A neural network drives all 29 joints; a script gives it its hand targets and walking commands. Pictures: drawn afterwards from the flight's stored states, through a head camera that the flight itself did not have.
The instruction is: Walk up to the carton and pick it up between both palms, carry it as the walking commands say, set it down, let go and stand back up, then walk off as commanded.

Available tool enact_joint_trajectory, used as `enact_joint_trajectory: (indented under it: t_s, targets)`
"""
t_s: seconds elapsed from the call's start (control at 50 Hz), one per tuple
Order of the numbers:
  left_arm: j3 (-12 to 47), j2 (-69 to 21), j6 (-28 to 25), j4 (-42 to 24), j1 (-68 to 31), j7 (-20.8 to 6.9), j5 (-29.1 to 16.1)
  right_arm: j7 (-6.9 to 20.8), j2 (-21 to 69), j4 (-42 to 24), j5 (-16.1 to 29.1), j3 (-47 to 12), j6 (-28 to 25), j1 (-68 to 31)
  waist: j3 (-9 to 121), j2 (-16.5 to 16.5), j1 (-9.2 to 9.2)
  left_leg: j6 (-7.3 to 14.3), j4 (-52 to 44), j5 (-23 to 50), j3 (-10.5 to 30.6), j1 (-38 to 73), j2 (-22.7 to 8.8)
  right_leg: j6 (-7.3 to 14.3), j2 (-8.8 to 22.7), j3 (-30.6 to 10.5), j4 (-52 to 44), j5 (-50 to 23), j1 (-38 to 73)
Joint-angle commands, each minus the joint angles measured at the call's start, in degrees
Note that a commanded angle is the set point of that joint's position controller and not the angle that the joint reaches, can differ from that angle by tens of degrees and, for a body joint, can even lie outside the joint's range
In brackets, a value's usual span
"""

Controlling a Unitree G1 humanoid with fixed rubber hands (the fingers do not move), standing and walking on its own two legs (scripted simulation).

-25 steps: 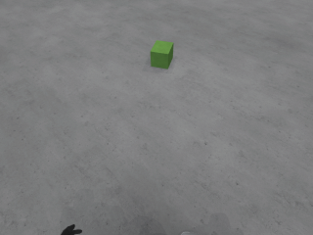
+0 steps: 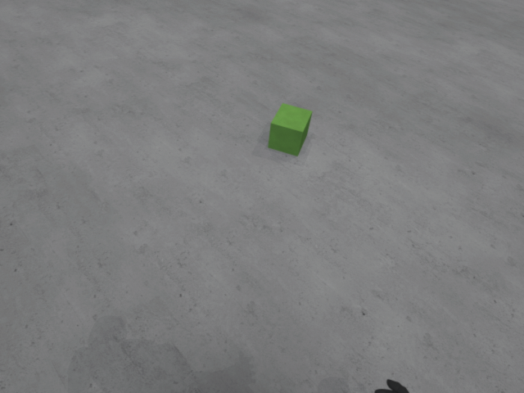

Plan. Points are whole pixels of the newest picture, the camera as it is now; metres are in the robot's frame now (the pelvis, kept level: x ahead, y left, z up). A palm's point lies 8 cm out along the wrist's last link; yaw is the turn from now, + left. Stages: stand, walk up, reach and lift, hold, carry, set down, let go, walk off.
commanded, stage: walk up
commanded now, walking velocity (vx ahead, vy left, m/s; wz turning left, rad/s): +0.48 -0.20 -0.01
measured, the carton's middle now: (290, 129) +1.59 -0.18 -0.68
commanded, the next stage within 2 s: none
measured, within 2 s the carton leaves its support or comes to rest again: neither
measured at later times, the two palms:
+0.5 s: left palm (197, 265) +0.38 +0.14 -0.12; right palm out of the picture +0.13 -0.33 -0.14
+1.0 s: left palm (175, 284) +0.35 +0.18 -0.14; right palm (369, 186) +0.63 -0.27 -0.12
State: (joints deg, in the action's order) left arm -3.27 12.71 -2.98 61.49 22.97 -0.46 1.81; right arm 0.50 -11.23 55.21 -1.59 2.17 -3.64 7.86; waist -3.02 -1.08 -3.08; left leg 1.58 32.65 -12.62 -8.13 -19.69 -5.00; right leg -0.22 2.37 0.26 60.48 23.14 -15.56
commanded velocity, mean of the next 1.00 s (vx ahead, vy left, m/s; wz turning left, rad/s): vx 0.49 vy -0.04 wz -0.03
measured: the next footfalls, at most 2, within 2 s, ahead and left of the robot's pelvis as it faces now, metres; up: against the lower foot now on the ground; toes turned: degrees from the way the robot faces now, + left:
right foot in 0.44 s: +0.35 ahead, -0.21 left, +0.00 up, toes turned -8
left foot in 0.98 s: +0.60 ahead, +0.07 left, +0.00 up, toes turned +9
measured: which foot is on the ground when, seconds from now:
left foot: down 0.00-0.44, up 0.46-0.96, down 0.98-1.00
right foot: up 0.00-0.42, down 0.44-0.98, up 1.00-1.00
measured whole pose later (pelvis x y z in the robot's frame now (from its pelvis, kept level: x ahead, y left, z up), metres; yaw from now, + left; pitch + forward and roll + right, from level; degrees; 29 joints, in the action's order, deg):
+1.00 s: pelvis +0.47 -0.04 -0.01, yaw -1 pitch +0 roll -1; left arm -2.3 10.4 -4.0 64.4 29.1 0.2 1.1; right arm 1.9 -11.0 53.4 -1.8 2.6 -3.2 2.0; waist -2.4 -0.5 -4.5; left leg 0.6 32.1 -8.5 -9.0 -23.5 -4.8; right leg -2.6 5.8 5.1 31.6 25.8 -1.2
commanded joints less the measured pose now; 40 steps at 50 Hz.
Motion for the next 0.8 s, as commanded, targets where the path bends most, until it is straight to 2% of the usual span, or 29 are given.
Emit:
enact_joint_trajectory:
  t_s: [0.0, 0.02, 0.06, 0.08, 0.16, 0.24, 0.32, 0.36, 0.38, 0.4, 0.42, 0.44, 0.46, 0.48, 0.5, 0.52, 0.54, 0.56, 0.58, 0.62, 0.7, 0.78]
  targets:
    - [-0.79, 2.56, 0.27, -2.09, 1.63, -0.92, -0.21, -0.54, -7.60, 1.68, 0.24, 1.87, -1.03, 8.73, 0.66, 6.23, 3.07, 1.94, -20.13, 8.42, 19.89, 13.06, -15.74, -0.17, 5.84, -3.07, 7.35, -9.19, -16.79]
    - [-1.13, 2.28, 0.96, -2.27, 1.51, -1.30, -0.11, -0.65, -6.05, 2.54, 0.40, 1.31, -1.33, 9.72, 0.87, 8.15, 2.60, 1.15, -19.45, 13.70, 14.99, 12.08, -13.35, -0.66, 5.30, -2.01, 7.06, -11.15, -15.91]
    - [-1.28, 2.19, 1.98, -3.13, -0.47, -1.83, -0.02, -0.74, -6.16, 3.82, 0.44, 1.19, -1.79, 13.22, 1.52, 10.16, 2.44, 0.53, -17.89, 21.24, 10.64, 12.53, -12.23, -1.45, 4.70, -0.70, 5.30, -13.37, -15.91]
    - [-1.18, 1.95, 2.39, -3.69, -2.38, -2.11, 0.03, -0.80, -6.45, 4.11, 0.38, 1.24, -1.88, 14.72, 1.23, 10.74, 2.89, 0.64, -17.97, 21.33, 9.57, 12.76, -12.19, -1.85, 4.71, -0.07, 4.22, -14.70, -16.96]
    - [-0.63, 0.73, 3.32, -6.96, -11.42, -3.42, -0.17, -1.26, -7.10, 4.32, 0.09, 1.49, -1.59, 18.74, -3.08, 11.43, 4.97, 1.47, -21.83, 12.77, 8.50, 12.32, -13.35, -2.76, 5.40, 1.06, -3.24, -19.59, -21.36]
    - [0.21, 0.29, 3.00, -9.40, -18.92, -4.09, -0.64, -1.38, -7.94, 4.79, 0.30, 1.49, -1.50, 21.48, -6.16, 11.38, 6.67, 2.24, -23.98, 8.29, 8.36, 12.82, -13.21, -2.58, 4.81, 3.31, -17.50, -21.56, -19.69]
    - [0.42, 1.33, 2.41, -10.71, -23.67, -4.43, -0.66, -1.64, -10.35, 5.35, 0.44, 2.70, -1.14, 22.61, -6.54, 12.55, 7.75, 2.26, -24.12, 9.41, 6.89, 14.53, -14.62, -1.90, 3.74, 4.82, -27.22, -18.38, -14.62]
    - [-0.03, 2.03, 1.54, -10.39, -22.50, -4.00, -0.13, -1.52, -10.55, 5.74, 0.52, 3.06, -0.97, 21.91, -4.41, 14.50, 6.97, 1.51, -21.23, 8.66, 4.30, 14.81, -13.94, -1.18, 2.53, 6.12, -30.01, -15.30, -9.16]
    - [-0.40, 2.53, 0.73, -9.28, -18.78, -3.46, 0.14, -1.23, -9.21, 6.02, 0.58, 2.83, -0.56, 20.83, -1.25, 13.76, 4.84, 1.02, -15.83, 6.53, 1.02, 12.69, -11.77, -0.92, 1.65, 7.66, -32.31, -15.32, -1.38]
    - [-1.46, 4.72, 0.19, -6.99, -12.72, -2.69, 0.20, -1.05, -8.91, 6.16, 0.58, 2.57, -0.42, 21.61, 2.96, 7.89, 2.59, 0.66, -6.75, 8.93, -0.66, 9.27, -9.85, -0.46, 0.10, 9.45, -32.79, -13.52, 8.86]
    - [-2.77, 8.19, -0.51, -4.50, -4.81, -1.75, 0.38, -0.87, -7.02, 5.89, 0.22, 1.86, -0.32, 23.19, 8.49, -0.16, -0.23, -0.22, 7.23, 5.81, -1.55, 2.22, -7.16, 0.82, 2.16, 5.67, -33.03, -8.45, 20.88]
    - [-4.53, 14.54, -1.11, -3.55, 3.22, -0.86, 0.94, -0.58, -2.72, 2.92, 0.19, 1.01, -0.87, 22.60, 14.14, -17.92, -3.81, -2.23, 26.06, -18.11, -1.35, -13.09, 0.09, 5.39, 18.26, -18.45, -41.93, 2.25, 29.60]
    - [-5.18, 16.39, -0.84, -3.50, 6.56, -0.52, 0.14, -0.75, -3.61, 0.63, 0.09, 1.06, -1.07, 21.46, 17.70, -17.74, -4.08, -1.30, 37.19, -20.98, 5.43, -18.96, -0.49, 9.64, 25.78, -31.46, -48.29, 5.48, 30.87]
    - [-4.20, 13.11, -1.03, -3.82, 2.85, -0.43, -0.18, -0.77, -5.21, 0.55, -0.30, 1.24, -1.18, 17.22, 13.64, -10.66, -3.03, -0.64, 41.29, -16.35, 8.47, -20.96, -3.12, 9.05, 24.63, -28.04, -47.80, 3.93, 25.78]
    - [-2.88, 9.80, -1.85, -5.58, -1.62, -0.75, 0.04, -0.68, -4.92, 1.28, -0.40, 1.42, -0.73, 15.05, 8.59, -2.69, -1.50, -0.58, 41.68, -10.08, 8.69, -20.61, -4.06, 8.15, 24.09, -26.12, -47.23, -6.64, 19.27]
    - [-2.10, 6.80, -2.28, -6.13, -6.29, -0.65, -0.41, -0.35, -4.27, 2.07, -0.23, 1.61, -0.22, 15.33, 5.24, -0.30, 1.37, -1.33, 39.73, -4.32, 9.13, -17.53, -5.82, 7.26, 20.49, -19.76, -47.49, -14.29, 13.11]
    - [-1.36, 4.70, -2.57, -6.27, -8.19, -0.46, -0.60, 0.08, -3.50, 2.17, -0.31, 1.62, 0.50, 16.55, 4.59, -3.33, 3.26, -1.95, 37.35, -2.16, 9.25, -13.56, -6.16, 6.07, 17.24, -14.96, -47.70, -18.52, 9.27]
    - [-0.92, 3.75, -2.73, -6.17, -8.09, -0.39, -0.71, 0.43, -3.38, 2.11, -0.40, 1.69, 1.31, 16.95, 4.15, -5.82, 4.18, -2.38, 35.35, -1.60, 8.76, -10.91, -5.70, 5.25, 15.41, -11.80, -48.04, -20.02, 7.31]
    - [-0.56, 3.46, -2.95, -6.07, -7.00, -0.43, -0.82, 0.75, -3.19, 1.94, -0.54, 1.79, 2.18, 16.14, 3.31, -7.16, 4.34, -2.63, 33.59, -0.65, 7.64, -10.41, -5.04, 5.12, 14.46, -9.47, -48.69, -20.84, 6.77]
    - [-0.18, 3.95, -3.32, -5.48, -3.69, -0.35, -0.81, 1.39, -3.04, 1.02, -0.48, 1.93, 3.53, 12.06, 1.12, -7.61, 3.62, -2.76, 30.67, 2.39, 6.53, -12.74, -4.71, 5.41, 14.89, -6.20, -50.32, -21.70, 7.46]
    - [-0.08, 5.19, -3.57, -4.29, 2.06, 0.30, -0.64, 2.47, -3.84, -1.84, -0.61, 2.03, 4.06, 2.27, -2.51, -6.22, 1.92, -4.01, 22.25, 6.91, 5.57, -17.21, -4.13, 5.72, 15.45, -5.02, -52.56, -20.96, 9.97]
    - [-0.32, 5.38, -3.52, -2.79, 5.01, 0.85, -0.63, 3.09, -2.80, -3.81, -0.14, 1.32, 3.46, -5.31, -5.06, -6.88, 0.19, -5.18, 11.15, 10.84, 4.14, -16.97, -2.89, 5.48, 14.39, -2.69, -53.75, -17.33, 11.38]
